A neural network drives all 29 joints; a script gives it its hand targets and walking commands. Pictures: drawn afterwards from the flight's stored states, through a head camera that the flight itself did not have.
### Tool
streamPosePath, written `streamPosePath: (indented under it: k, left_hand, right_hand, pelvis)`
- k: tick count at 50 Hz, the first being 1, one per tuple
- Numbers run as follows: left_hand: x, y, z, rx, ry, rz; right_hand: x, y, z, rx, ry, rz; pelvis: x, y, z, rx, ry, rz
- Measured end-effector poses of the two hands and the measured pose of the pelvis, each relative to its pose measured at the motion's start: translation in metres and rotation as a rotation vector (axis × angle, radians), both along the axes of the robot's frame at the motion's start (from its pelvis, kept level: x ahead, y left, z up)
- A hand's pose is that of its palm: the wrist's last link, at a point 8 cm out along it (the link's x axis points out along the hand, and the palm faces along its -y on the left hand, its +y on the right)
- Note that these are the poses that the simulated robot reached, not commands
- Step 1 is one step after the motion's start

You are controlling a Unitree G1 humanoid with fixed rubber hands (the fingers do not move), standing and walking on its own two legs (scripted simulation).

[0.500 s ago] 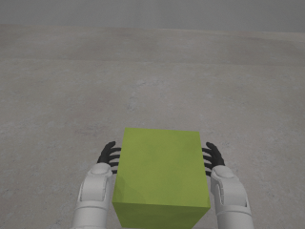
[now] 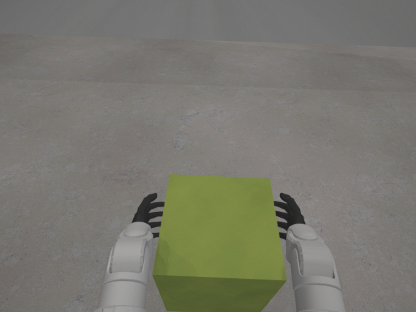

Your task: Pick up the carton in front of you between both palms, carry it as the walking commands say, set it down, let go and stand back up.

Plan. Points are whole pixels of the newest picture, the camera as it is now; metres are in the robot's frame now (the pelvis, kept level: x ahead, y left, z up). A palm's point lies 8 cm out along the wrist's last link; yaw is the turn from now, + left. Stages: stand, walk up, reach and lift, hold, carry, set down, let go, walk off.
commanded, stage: carry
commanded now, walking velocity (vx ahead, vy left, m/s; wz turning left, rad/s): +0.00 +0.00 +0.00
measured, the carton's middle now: (216, 247) +0.30 +0.00 -0.04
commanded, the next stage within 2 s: hold in 0.22 s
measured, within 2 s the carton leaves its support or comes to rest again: neither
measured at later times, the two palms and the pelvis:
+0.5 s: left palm (159, 218) +0.31 +0.12 +0.04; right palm (315, 239) +0.27 -0.18 +0.05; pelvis +0.01 +0.01 +0.01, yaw -7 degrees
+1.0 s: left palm (158, 206) +0.34 +0.13 +0.04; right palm (305, 229) +0.30 -0.17 +0.05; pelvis +0.02 +0.03 +0.00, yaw -8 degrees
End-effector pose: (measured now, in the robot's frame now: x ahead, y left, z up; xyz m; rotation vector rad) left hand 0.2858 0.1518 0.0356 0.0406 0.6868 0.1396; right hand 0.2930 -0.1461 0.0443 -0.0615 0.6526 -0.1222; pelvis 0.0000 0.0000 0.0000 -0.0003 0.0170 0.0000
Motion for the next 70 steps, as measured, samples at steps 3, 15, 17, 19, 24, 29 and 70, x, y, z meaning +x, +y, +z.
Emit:
streamPosePath:
  k: [3,15,17,19,24,29,70]
  left_hand:
    - [-0.001,-0.001,0.000,-0.001,-0.001,-0.001]
    - [-0.002,-0.006,-0.001,0.007,0.012,-0.029]
    - [0.000,-0.011,0.000,0.011,0.011,-0.054]
    - [0.004,-0.017,0.001,0.008,0.009,-0.081]
    - [0.018,-0.031,0.008,0.006,-0.004,-0.133]
    - [0.031,-0.036,0.016,-0.005,-0.025,-0.154]
    - [0.092,-0.020,-0.158,-0.001,0.030,-0.147]
  right_hand:
    - [-0.002,-0.001,-0.001,-0.004,-0.002,0.001]
    - [-0.010,-0.007,-0.003,-0.010,0.013,-0.013]
    - [-0.014,-0.011,-0.002,-0.012,0.012,-0.032]
    - [-0.017,-0.017,0.000,-0.005,0.010,-0.063]
    - [-0.021,-0.029,0.005,0.007,-0.003,-0.131]
    - [-0.016,-0.033,0.015,0.008,-0.024,-0.160]
    - [0.049,-0.017,-0.157,0.013,0.031,-0.164]
  pelvis:
    - [-0.001,0.000,0.000,-0.002,0.002,0.000]
    - [-0.002,0.000,0.004,0.003,-0.078,-0.039]
    - [-0.002,0.001,0.005,-0.001,-0.108,-0.056]
    - [0.000,0.003,0.005,-0.005,-0.127,-0.075]
    - [0.004,0.007,0.005,-0.008,-0.151,-0.111]
    - [0.010,0.010,0.006,-0.008,-0.167,-0.128]
    - [-0.017,0.026,-0.048,0.009,0.262,-0.131]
